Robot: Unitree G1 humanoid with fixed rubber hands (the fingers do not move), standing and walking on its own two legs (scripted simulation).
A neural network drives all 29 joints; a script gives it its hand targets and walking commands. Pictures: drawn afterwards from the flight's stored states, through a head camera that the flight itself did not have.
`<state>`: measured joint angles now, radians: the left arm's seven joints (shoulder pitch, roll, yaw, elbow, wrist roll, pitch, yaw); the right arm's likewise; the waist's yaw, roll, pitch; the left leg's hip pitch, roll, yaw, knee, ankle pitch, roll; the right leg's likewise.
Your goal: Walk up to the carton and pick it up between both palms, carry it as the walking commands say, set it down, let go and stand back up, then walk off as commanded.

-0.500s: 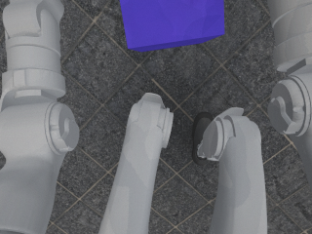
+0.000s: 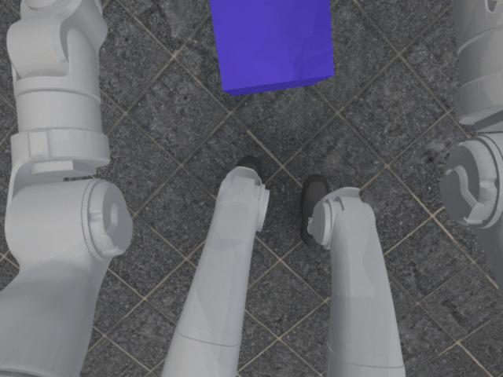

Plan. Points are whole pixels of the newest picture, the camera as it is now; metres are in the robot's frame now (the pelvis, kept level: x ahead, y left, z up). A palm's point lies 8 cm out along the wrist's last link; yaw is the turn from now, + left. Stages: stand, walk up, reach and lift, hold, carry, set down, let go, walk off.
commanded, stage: set down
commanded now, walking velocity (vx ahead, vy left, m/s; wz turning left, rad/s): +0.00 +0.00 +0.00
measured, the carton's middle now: (268, 35) +0.55 +0.10 -0.48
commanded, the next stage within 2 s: let go in 0.22 s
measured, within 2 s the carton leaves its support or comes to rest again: neither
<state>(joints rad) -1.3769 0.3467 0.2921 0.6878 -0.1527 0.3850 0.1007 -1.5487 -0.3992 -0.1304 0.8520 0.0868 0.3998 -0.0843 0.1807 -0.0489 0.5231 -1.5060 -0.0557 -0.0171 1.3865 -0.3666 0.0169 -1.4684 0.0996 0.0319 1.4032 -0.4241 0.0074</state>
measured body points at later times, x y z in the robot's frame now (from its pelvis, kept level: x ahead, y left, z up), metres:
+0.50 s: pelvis +0.04 +0.00 +0.09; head +0.38 +0.05 +0.36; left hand +0.50 +0.28 -0.07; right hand +0.58 -0.09 -0.06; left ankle +0.13 +0.10 -0.57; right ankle +0.11 -0.11 -0.57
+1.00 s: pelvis +0.09 +0.00 +0.15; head +0.20 +0.00 +0.59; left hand +0.32 +0.25 +0.07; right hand +0.40 -0.16 +0.06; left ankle +0.13 +0.10 -0.57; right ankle +0.11 -0.11 -0.57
